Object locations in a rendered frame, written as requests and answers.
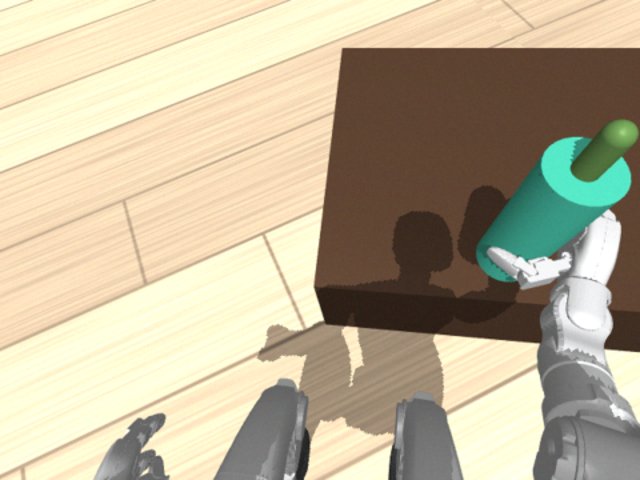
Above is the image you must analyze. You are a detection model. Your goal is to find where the right robot arm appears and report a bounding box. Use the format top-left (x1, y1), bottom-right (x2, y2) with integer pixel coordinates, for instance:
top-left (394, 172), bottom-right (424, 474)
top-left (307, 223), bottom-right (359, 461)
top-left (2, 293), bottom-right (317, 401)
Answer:
top-left (533, 277), bottom-right (640, 480)

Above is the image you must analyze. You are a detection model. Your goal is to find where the right robot hand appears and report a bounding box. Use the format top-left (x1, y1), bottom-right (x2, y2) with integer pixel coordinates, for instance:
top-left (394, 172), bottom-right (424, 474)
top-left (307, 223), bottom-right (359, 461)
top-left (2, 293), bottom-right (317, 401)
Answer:
top-left (487, 209), bottom-right (621, 290)

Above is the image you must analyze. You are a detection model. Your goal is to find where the left robot hand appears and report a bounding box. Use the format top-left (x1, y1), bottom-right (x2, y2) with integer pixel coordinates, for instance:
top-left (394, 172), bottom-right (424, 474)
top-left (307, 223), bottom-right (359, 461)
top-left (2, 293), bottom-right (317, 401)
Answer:
top-left (93, 413), bottom-right (170, 480)

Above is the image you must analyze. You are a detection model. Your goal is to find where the bottle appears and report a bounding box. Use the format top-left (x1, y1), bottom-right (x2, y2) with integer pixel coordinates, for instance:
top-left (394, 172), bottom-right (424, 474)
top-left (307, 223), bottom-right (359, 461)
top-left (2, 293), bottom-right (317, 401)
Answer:
top-left (476, 119), bottom-right (639, 282)

